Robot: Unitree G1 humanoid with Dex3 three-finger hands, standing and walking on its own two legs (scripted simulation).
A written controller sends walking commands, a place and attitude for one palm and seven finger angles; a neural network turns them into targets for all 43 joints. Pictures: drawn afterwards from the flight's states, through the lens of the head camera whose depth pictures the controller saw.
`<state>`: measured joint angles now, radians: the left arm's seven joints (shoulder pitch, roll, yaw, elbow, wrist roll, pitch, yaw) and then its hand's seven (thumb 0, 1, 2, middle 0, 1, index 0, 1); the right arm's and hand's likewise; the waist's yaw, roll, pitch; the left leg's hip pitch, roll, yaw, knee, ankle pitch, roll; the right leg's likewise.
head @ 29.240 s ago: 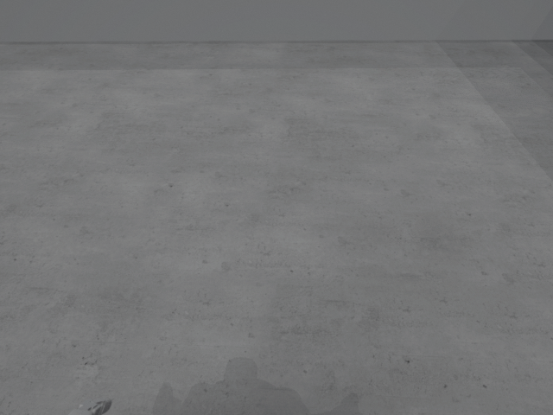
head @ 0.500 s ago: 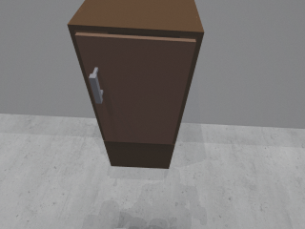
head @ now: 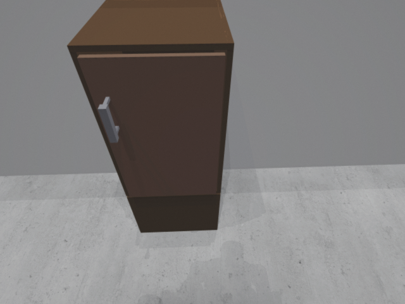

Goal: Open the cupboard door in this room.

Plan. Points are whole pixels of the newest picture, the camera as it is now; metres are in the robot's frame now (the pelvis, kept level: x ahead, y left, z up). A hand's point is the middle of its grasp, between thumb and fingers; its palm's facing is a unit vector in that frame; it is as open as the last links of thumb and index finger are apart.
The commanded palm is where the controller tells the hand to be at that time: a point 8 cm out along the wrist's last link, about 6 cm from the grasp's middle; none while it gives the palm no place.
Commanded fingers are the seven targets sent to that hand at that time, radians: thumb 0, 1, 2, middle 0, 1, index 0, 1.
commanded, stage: come to a stop and stand still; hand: left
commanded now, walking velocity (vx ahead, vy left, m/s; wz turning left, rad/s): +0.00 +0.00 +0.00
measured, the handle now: (110, 119) +0.57 +0.29 +0.04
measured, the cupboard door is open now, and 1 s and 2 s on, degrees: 0 0 0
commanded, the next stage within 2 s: look again from close up in 0.16 s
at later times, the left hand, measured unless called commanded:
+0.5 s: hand out of the picture +0.00 +0.16 -0.16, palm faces +0.03 -0.98 -0.20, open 7.4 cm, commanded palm none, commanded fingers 0.00 0.90 0.90 -0.20 -0.30 -0.20 -0.30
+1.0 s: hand out of the picture +0.02 +0.16 -0.16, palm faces +0.04 -0.98 -0.17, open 7.4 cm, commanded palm none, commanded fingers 0.00 0.90 0.90 -0.20 -0.30 -0.20 -0.30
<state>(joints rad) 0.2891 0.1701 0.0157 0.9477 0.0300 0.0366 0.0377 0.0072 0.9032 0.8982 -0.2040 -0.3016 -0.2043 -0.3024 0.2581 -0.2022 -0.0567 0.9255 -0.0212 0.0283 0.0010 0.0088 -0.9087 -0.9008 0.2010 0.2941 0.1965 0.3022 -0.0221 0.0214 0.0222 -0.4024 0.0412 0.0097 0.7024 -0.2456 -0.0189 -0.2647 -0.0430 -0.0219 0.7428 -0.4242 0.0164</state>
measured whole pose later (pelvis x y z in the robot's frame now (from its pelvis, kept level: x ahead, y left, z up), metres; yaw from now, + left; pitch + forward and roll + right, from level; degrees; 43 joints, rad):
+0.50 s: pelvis +0.00 -0.01 +0.02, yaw +0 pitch -1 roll -1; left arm 0.36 0.15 0.01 1.04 0.02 0.00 0.03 0.01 0.90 0.90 -0.20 -0.30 -0.20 -0.30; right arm 0.37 -0.14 -0.01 1.06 -0.02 0.01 0.00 0.01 -0.91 -0.90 0.20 0.29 0.20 0.30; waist -0.02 0.02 0.00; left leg -0.37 0.04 -0.03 0.54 -0.16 -0.03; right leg -0.23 -0.02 -0.03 0.58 -0.33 0.01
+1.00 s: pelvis +0.03 -0.01 +0.02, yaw +0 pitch -1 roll +0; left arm 0.33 0.14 0.01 1.09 0.02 -0.01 0.03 0.00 0.90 0.90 -0.20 -0.30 -0.20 -0.30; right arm 0.25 -0.17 -0.01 1.08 -0.01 -0.01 -0.01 0.01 -0.92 -0.90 0.20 0.29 0.20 0.30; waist 0.01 0.00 0.02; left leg -0.30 0.03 -0.02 0.51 -0.19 -0.03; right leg -0.15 -0.03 -0.03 0.52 -0.35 0.01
